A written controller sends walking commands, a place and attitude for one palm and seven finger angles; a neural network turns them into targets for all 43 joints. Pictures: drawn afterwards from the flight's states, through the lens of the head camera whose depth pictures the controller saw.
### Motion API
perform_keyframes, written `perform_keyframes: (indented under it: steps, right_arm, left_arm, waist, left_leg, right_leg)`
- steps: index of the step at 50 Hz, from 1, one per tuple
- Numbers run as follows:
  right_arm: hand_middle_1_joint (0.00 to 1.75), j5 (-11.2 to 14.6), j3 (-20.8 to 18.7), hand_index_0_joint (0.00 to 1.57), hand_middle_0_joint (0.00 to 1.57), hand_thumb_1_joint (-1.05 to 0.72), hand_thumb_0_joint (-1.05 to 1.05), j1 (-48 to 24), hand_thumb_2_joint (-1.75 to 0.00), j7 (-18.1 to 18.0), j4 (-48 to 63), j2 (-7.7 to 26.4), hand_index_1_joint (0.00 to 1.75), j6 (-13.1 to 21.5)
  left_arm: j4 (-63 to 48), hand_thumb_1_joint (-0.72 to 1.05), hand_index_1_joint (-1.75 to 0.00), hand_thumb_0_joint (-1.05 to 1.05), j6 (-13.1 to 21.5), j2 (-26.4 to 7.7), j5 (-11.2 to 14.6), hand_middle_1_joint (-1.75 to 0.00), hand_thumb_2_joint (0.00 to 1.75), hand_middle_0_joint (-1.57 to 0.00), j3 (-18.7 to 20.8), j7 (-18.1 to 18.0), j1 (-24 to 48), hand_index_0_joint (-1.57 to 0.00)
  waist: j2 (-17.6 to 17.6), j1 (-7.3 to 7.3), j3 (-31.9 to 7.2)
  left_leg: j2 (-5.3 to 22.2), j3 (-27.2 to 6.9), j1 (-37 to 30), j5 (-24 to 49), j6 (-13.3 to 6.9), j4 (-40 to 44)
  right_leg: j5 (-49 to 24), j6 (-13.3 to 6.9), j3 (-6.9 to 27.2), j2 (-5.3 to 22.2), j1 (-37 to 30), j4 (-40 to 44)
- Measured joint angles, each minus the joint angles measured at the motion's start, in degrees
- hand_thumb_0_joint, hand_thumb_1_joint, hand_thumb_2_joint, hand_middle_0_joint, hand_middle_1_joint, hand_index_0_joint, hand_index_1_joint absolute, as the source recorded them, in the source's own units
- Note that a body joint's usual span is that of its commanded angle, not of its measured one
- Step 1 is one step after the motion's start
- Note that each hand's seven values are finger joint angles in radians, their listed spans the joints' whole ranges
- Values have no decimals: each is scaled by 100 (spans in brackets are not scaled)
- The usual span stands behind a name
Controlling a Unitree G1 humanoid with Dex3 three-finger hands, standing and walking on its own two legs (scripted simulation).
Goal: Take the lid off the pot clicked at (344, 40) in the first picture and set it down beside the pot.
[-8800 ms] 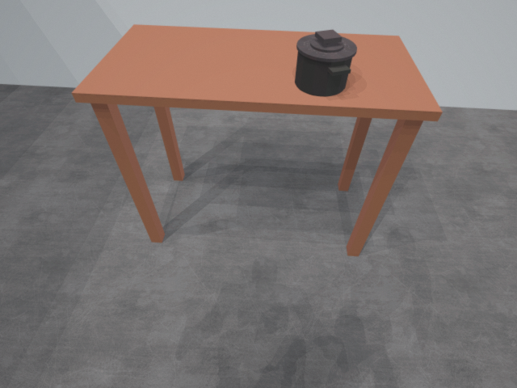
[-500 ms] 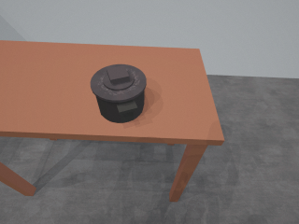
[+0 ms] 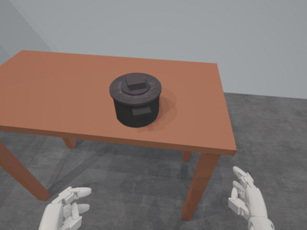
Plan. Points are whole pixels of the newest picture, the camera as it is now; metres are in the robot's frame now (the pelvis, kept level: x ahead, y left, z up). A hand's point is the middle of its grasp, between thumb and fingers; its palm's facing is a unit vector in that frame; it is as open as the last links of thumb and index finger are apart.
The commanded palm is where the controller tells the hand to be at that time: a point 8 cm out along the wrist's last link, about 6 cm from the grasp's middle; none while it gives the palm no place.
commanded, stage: lift the closed hand beside the body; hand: left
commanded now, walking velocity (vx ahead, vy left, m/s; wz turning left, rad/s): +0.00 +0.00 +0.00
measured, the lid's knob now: (135, 80) +0.49 +0.10 +0.16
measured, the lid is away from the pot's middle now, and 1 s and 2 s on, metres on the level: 0.00 0.00 0.00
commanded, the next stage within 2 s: raise the hand higher, near the body in 0.26 s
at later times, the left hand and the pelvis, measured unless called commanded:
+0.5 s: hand (42, 205) +0.15 +0.24 +0.08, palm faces +0.31 -0.84 -0.45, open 3.1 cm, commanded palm +0.09 +0.27 +0.11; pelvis +0.01 +0.01 +0.00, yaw +0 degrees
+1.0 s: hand (30, 179) +0.17 +0.25 +0.15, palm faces +0.38 -0.83 -0.42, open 3.1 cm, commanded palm +0.12 +0.28 +0.17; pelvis +0.01 +0.02 +0.00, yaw +0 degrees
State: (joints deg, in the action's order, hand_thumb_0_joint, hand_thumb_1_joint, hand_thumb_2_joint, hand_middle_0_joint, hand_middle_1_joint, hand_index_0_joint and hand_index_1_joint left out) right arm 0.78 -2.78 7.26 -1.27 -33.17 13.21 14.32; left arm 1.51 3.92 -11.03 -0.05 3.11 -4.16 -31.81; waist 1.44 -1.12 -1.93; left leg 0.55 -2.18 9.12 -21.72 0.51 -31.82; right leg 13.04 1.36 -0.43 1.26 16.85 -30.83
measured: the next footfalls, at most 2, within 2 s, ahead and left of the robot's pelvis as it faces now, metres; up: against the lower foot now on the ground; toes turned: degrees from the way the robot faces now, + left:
none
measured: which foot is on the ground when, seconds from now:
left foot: down 0.00-1.00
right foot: down 0.00-1.00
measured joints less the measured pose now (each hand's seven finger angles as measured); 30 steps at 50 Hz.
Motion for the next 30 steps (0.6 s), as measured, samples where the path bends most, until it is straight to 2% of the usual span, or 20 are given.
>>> perform_keyframes:
  steps: [5, 10, 14, 19, 23, 30]
  right_arm:
    - [30, -82, 73, 20, 20, -91, 1, -81, -90, -90, 436, 9, 30, 18]
    - [30, -144, 215, 20, 20, -91, 0, 107, -90, -121, 321, -142, 30, -64]
    - [30, -164, 319, 20, 20, -90, 1, 329, -90, -131, 29, -317, 30, -132]
    - [30, -166, 357, 20, 20, -90, 1, 591, -90, -140, -315, -439, 30, -107]
    - [30, -150, 309, 20, 20, -90, 1, 682, -90, -133, -469, -413, 30, -51]
    - [30, -118, 177, 20, 20, -90, 1, 626, -90, -178, -452, -264, 30, 79]
  left_arm:
    - [-728, 91, -100, 1, 112, -85, 27, -99, 90, -84, 156, -4, -344, -84]
    - [-1180, 90, -123, 1, 107, -134, 27, -123, 90, -105, 312, -15, -484, -105]
    - [-1484, 90, -136, 1, 104, -206, 15, -136, 90, -118, 468, -20, -574, -118]
    - [-1856, 90, -145, 1, 142, -370, -19, -144, 90, -125, 704, -39, -692, -125]
    - [-2059, 90, -148, 1, 237, -436, -50, -147, 90, -128, 846, -55, -793, -128]
    - [-2446, 90, -150, 1, 376, -510, -98, -149, 90, -130, 876, -62, -924, -130]
  waist:
    - [13, -213, 35]
    - [88, -334, 76]
    - [162, -345, 123]
    - [230, -326, 178]
    - [269, -283, 196]
    - [241, -285, 186]
  left_leg:
    - [33, -123, 111, -15, 33, -88]
    - [25, -190, 71, -32, 33, -92]
    - [21, -182, -37, -46, 20, -51]
    - [11, -113, -191, -43, -6, 47]
    - [-10, -53, -266, -38, -37, 103]
    - [-43, 42, -349, -31, -82, 164]
  right_leg:
    - [-2, -35, -125, -18, 22, 11]
    - [32, -34, -192, -1, -50, 22]
    - [51, -20, -186, 3, -152, 53]
    - [49, 6, -121, 7, -262, 108]
    - [42, 37, -60, 22, -305, 138]
    - [20, 83, 36, 43, -345, 172]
